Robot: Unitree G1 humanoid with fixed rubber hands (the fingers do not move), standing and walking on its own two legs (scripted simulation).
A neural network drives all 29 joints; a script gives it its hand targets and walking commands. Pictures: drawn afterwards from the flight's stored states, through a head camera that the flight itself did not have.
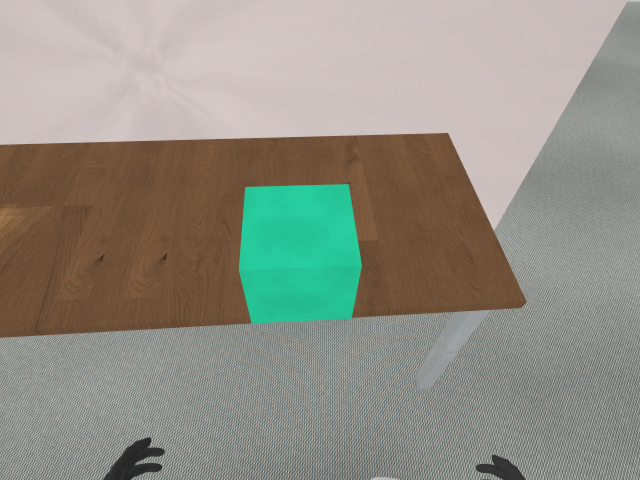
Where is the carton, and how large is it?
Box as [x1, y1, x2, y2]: [239, 184, 361, 322]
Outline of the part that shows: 348,184 245,187 239,272 251,322 351,318 361,263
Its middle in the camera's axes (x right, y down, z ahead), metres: -0.03 +0.03 +0.69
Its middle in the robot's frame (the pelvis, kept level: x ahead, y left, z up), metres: +0.48 +0.04 -0.09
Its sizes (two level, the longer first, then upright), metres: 0.181 0.175 0.169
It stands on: a table, 0.60 m high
